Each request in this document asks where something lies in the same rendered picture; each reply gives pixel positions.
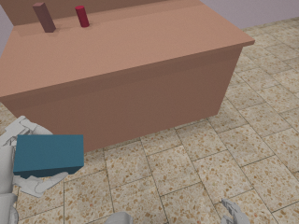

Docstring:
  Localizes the robot left thigh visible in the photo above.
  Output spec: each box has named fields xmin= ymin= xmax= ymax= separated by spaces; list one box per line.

xmin=104 ymin=212 xmax=134 ymax=224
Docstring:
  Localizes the right robot hand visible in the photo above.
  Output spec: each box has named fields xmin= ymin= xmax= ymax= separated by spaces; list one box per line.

xmin=221 ymin=198 xmax=250 ymax=224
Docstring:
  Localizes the table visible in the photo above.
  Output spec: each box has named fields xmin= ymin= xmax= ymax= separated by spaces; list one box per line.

xmin=0 ymin=0 xmax=255 ymax=153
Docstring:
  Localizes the robot left forearm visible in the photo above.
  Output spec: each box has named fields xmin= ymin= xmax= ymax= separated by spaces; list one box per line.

xmin=0 ymin=193 xmax=19 ymax=224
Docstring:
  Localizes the left robot hand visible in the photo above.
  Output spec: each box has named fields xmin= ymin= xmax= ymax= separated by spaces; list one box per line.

xmin=0 ymin=116 xmax=69 ymax=198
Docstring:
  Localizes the sponge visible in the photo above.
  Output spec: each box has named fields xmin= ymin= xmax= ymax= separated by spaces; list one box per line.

xmin=13 ymin=134 xmax=84 ymax=179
